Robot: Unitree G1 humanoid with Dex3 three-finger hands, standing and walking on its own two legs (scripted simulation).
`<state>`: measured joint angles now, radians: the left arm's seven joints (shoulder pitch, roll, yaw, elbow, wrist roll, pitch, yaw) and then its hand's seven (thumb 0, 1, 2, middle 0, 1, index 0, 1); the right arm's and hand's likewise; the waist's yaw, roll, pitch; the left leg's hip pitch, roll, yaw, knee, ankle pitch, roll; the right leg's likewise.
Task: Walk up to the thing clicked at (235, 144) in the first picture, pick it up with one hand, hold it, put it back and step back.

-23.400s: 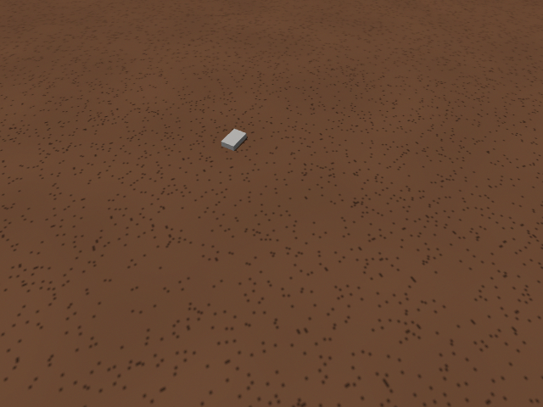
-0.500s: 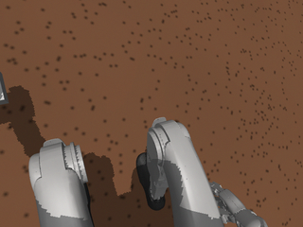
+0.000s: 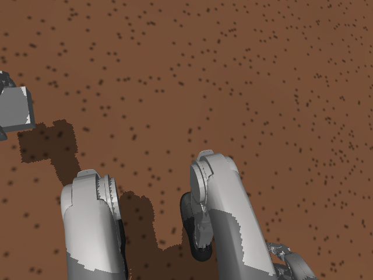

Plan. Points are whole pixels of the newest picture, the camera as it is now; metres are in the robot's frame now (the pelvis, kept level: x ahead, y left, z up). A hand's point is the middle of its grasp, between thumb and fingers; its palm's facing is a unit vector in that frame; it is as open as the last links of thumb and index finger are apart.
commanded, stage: lift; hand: left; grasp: from above
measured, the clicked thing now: out of the picture +0.46 +0.35 -0.17
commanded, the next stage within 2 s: hold in 1.46 s
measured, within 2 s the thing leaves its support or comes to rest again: neither
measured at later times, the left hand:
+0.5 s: hand out of the picture +0.39 +0.33 +0.04, palm faces -0.42 -0.11 -0.90, open 10.9 cm
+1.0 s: hand out of the picture +0.32 +0.29 +0.23, palm faces -0.45 -0.12 -0.89, open 10.9 cm
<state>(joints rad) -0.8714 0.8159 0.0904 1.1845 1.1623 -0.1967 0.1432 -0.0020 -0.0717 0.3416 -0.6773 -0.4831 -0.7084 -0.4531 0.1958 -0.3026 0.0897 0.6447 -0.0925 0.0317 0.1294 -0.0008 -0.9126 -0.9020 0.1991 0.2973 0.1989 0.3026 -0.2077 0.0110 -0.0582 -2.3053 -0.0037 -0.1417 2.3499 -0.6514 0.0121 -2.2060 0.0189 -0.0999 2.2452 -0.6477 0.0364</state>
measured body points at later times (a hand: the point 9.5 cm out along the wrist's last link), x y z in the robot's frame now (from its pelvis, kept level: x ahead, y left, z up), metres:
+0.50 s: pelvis +0.00 +0.00 +0.12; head +0.18 +0.05 +0.53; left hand +0.40 +0.33 +0.09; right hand +0.15 -0.26 +0.00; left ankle +0.08 +0.12 -0.31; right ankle +0.11 -0.13 -0.31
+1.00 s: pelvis +0.02 +0.00 +0.30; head +0.10 +0.02 +0.74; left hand +0.34 +0.29 +0.28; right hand +0.16 -0.25 +0.19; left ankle +0.08 +0.12 -0.31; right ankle +0.11 -0.13 -0.31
